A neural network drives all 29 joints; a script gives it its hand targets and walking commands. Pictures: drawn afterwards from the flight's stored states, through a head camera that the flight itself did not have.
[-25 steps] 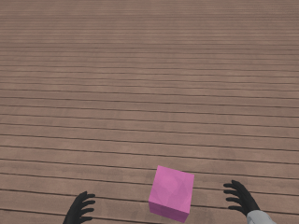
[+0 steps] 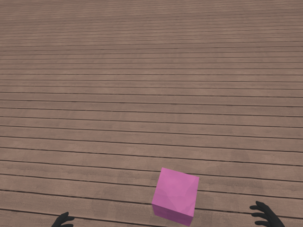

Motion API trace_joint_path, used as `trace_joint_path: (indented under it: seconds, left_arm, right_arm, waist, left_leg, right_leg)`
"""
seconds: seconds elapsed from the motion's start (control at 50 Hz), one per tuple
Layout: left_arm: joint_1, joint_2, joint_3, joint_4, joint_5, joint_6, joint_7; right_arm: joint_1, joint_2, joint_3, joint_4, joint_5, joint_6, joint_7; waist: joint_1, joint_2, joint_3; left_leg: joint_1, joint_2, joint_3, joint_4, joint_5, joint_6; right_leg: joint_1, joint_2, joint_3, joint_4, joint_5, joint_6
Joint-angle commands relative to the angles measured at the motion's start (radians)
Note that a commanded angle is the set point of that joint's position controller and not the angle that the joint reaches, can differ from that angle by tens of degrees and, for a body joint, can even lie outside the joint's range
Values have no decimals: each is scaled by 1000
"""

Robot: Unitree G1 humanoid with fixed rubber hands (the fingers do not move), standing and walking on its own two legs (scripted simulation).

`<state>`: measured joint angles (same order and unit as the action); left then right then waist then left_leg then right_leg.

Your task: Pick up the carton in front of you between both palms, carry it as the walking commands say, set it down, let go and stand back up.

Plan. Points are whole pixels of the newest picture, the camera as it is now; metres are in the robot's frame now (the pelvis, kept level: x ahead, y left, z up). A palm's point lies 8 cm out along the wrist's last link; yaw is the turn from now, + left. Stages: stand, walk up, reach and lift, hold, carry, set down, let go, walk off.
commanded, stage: stand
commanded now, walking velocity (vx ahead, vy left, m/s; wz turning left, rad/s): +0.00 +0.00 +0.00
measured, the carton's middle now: (175, 197) +0.38 -0.06 -0.64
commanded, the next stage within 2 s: none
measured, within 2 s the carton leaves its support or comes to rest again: neither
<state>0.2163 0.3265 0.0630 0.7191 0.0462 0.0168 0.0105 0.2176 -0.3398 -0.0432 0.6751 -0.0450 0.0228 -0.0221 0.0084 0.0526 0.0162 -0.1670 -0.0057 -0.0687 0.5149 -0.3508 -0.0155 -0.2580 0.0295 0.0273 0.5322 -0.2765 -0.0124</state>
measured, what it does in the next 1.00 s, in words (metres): stands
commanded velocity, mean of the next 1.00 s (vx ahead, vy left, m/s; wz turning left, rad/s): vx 0.00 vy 0.00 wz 0.00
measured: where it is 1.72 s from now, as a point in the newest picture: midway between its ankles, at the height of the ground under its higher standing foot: outside the picture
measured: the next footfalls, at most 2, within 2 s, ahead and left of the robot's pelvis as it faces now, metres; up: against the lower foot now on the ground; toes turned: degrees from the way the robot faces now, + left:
none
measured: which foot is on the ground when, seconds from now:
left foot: down 0.00-1.00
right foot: down 0.00-1.00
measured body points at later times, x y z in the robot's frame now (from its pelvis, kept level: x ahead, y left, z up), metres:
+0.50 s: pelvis +0.01 -0.01 +0.01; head +0.01 -0.02 +0.46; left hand +0.11 +0.29 -0.10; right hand +0.14 -0.30 -0.11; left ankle -0.05 +0.13 -0.73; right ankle +0.00 -0.11 -0.73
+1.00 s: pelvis -0.01 -0.01 +0.01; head -0.01 -0.02 +0.46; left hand +0.09 +0.31 -0.10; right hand +0.10 -0.31 -0.11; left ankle -0.05 +0.13 -0.73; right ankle +0.00 -0.11 -0.73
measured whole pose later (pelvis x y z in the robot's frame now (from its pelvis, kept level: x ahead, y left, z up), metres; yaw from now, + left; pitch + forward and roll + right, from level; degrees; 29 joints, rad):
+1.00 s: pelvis -0.01 -0.01 +0.01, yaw +1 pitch -3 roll +0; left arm 0.12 0.36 0.03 1.00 0.02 0.00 0.01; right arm 0.17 -0.38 0.01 0.95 -0.03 -0.01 -0.03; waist 0.01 0.03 0.04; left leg -0.06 0.01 -0.08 0.36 -0.26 -0.03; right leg -0.15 0.03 0.01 0.39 -0.20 -0.02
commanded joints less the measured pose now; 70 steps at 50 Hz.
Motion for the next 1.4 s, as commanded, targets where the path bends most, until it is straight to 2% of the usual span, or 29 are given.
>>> trace_joint_path:
  seconds: [0.0,0.28,0.86,1.38]
  left_arm:
    - [-35,136,26,-40,-5,-20,8]
    - [-66,162,20,73,-16,-22,13]
    - [-132,197,2,219,-28,-24,2]
    - [-155,224,-17,277,-36,-31,-2]
  right_arm:
    - [-35,-119,-21,-41,2,-26,-8]
    - [-38,-150,-3,73,10,-33,-17]
    - [-68,-193,17,214,16,-44,-11]
    - [-81,-214,22,279,24,-46,-1]
  waist:
    - [-3,-61,-83]
    - [4,-48,-55]
    - [6,-46,-5]
    - [2,-48,-10]
  left_leg:
    - [12,59,-41,-57,296,11]
    - [34,74,-56,-94,357,14]
    - [29,97,-67,-204,246,23]
    - [43,106,-62,-229,249,28]
  right_leg:
    - [65,-89,67,-80,272,-11]
    - [135,-108,72,-108,351,-13]
    - [166,-120,92,-196,216,-15]
    - [169,-129,100,-210,235,-17]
